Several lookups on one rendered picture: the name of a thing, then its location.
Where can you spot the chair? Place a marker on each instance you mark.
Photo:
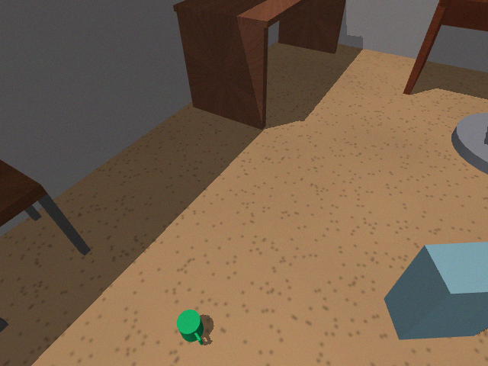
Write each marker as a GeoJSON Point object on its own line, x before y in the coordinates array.
{"type": "Point", "coordinates": [17, 193]}

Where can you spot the desk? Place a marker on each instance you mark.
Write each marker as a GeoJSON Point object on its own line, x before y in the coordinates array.
{"type": "Point", "coordinates": [225, 44]}
{"type": "Point", "coordinates": [471, 14]}

